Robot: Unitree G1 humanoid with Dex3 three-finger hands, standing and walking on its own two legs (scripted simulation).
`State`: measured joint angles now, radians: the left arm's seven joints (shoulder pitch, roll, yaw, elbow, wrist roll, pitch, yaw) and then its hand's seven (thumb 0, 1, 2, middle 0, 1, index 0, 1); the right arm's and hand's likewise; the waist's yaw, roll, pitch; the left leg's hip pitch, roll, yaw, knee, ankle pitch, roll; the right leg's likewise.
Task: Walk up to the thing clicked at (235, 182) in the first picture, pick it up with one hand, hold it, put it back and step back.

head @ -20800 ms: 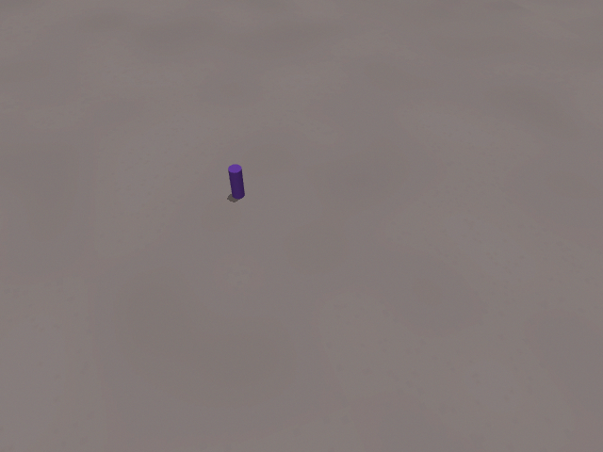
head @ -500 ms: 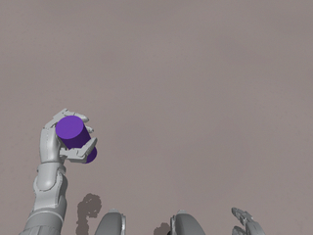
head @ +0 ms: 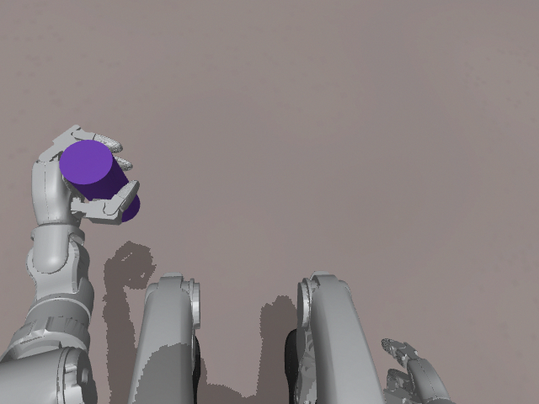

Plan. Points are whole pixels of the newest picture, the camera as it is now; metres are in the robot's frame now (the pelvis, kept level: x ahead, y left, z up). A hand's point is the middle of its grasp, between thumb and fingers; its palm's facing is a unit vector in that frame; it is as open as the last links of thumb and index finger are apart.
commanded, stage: crouch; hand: left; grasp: from the side
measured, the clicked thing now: (106, 186) +0.42 +0.22 -0.06
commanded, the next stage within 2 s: lower in 1.04 s
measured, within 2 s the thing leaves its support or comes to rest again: neither
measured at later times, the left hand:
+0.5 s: hand (128, 204) +0.43 +0.22 -0.19, palm faces +0.16 -0.99 -0.02, open 8.1 cm
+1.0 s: hand (135, 211) +0.44 +0.23 -0.25, palm faces +0.15 -0.99 -0.02, open 8.1 cm
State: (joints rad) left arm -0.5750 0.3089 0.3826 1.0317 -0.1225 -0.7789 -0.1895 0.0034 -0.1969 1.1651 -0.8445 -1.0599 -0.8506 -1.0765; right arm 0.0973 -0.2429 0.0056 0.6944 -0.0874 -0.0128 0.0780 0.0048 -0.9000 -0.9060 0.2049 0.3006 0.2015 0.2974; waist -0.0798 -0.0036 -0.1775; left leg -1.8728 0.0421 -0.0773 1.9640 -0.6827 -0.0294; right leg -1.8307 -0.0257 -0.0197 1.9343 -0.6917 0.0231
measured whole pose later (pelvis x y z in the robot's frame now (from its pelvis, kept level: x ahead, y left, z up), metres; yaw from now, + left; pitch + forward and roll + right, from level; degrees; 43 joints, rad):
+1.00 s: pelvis -0.02 +0.01 -0.17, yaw -6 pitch +25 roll -9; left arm -0.65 0.52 0.52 1.12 -0.10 -0.82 -0.18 0.00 -0.20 1.17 -0.85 -1.05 -0.85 -1.07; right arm 0.01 -0.32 0.17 0.69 -0.19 0.05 0.13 0.00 -0.91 -0.91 0.21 0.30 0.20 0.30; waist -0.17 -0.07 0.07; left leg -2.29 0.01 -0.22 2.53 -0.70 -0.04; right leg -2.19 0.02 -0.08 2.42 -0.68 0.06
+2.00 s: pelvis -0.03 +0.02 -0.19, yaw -11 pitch +16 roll -16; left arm -0.67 0.75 0.54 1.38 -0.10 -1.04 -0.07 0.00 -0.20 1.17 -0.86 -1.04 -0.86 -1.06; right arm -0.13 -0.37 0.43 0.60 -0.32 0.05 0.15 0.00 -0.91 -0.90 0.21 0.30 0.20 0.30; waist -0.26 -0.21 0.27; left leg -2.24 0.01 -0.35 2.64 -0.71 -0.03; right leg -2.10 0.06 -0.18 2.43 -0.65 0.08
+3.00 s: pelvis -0.03 +0.03 -0.19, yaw -14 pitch +13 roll -19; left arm -0.66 0.83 0.52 1.44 -0.09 -1.11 -0.01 0.00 -0.26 0.56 -0.74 -0.66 -0.74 -0.66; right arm -0.18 -0.36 0.51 0.55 -0.36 0.05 0.15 0.00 -0.92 -0.90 0.21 0.30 0.21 0.30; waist -0.26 -0.27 0.31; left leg -2.23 0.02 -0.40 2.68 -0.73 0.00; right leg -2.05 0.08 -0.22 2.40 -0.64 0.08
